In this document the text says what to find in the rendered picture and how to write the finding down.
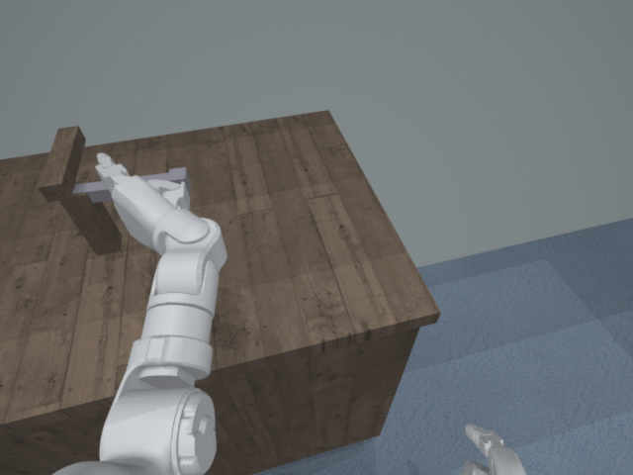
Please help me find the robot left upper arm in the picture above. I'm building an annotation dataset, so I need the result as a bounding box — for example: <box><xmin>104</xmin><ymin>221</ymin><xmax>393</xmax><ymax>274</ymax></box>
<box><xmin>51</xmin><ymin>387</ymin><xmax>217</xmax><ymax>475</ymax></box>

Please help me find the tap lever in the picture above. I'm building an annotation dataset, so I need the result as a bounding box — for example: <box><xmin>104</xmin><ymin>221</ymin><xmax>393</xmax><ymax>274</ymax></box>
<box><xmin>72</xmin><ymin>167</ymin><xmax>191</xmax><ymax>203</ymax></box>

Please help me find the robot left forearm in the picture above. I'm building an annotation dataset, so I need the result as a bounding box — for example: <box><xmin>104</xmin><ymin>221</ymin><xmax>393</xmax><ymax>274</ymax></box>
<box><xmin>100</xmin><ymin>209</ymin><xmax>227</xmax><ymax>461</ymax></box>

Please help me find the counter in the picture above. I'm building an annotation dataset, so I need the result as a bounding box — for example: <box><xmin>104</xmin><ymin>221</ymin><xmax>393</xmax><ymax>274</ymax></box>
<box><xmin>0</xmin><ymin>110</ymin><xmax>441</xmax><ymax>475</ymax></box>

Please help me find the robot left hand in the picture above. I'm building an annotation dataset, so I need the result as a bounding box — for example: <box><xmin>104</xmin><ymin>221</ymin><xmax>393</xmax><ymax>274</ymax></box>
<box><xmin>95</xmin><ymin>152</ymin><xmax>190</xmax><ymax>251</ymax></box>

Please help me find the robot right hand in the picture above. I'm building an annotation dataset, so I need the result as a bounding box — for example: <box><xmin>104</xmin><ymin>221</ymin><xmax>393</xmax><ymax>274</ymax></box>
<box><xmin>458</xmin><ymin>424</ymin><xmax>526</xmax><ymax>475</ymax></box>

